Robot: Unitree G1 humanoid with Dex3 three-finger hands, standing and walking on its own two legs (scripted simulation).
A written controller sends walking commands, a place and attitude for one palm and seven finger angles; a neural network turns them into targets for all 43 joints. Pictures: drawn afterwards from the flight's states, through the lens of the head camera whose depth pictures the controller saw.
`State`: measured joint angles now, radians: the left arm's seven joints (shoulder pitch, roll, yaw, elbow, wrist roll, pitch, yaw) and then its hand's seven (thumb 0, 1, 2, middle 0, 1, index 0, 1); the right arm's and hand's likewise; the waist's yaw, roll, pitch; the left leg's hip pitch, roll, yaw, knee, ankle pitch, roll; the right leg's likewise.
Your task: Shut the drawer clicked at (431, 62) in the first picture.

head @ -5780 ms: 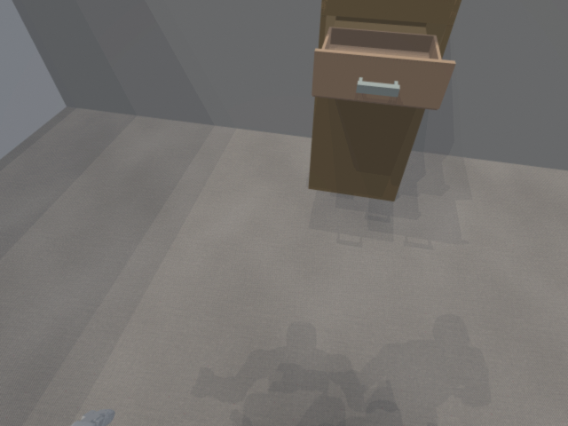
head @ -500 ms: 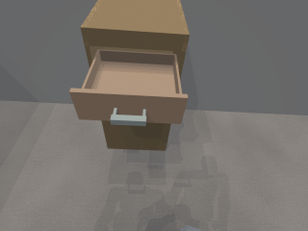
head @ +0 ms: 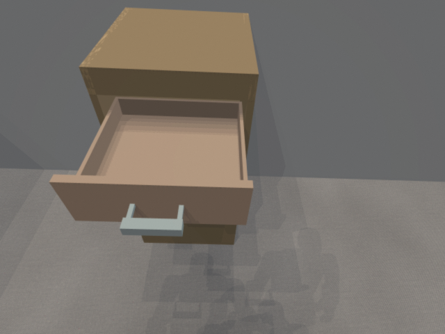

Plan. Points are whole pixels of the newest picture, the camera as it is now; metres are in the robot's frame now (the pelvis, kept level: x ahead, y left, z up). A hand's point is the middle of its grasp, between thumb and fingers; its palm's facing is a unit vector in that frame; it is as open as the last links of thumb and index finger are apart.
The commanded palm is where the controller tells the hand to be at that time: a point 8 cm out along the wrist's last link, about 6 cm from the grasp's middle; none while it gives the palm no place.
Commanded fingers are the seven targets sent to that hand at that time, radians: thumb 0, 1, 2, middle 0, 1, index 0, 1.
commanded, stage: come to a stop and stand still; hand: left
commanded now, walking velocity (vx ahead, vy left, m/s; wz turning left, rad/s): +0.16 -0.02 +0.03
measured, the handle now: (154, 217) +0.34 +0.16 -0.01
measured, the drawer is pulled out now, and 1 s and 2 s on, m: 0.30 0.30 0.30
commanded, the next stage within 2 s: look again from close up in 1.38 s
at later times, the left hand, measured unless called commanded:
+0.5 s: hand out of the picture +0.07 +0.17 -0.17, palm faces +0.03 -0.97 -0.25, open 7.3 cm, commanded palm none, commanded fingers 0.00 0.90 0.90 -0.20 -0.30 -0.20 -0.30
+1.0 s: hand out of the picture +0.02 +0.16 -0.17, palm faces +0.06 -0.97 -0.24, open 7.3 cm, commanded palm none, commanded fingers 0.00 0.90 0.90 -0.20 -0.30 -0.20 -0.30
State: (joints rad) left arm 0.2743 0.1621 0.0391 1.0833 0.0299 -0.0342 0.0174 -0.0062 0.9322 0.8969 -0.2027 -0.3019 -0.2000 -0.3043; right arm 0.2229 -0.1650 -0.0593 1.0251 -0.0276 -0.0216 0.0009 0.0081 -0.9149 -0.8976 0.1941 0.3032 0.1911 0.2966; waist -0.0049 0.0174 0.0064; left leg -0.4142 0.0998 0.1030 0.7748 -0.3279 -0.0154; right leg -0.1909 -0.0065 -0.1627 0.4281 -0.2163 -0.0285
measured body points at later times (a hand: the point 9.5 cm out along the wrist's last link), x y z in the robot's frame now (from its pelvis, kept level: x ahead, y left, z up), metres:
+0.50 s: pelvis +0.04 -0.02 +0.00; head +0.07 -0.02 +0.45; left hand +0.07 +0.22 -0.16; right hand +0.09 -0.26 -0.16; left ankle +0.07 +0.10 -0.74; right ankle +0.03 -0.15 -0.72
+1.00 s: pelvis +0.02 -0.03 +0.00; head +0.03 -0.03 +0.45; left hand +0.02 +0.21 -0.15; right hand +0.05 -0.27 -0.16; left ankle -0.01 +0.11 -0.74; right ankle +0.03 -0.16 -0.74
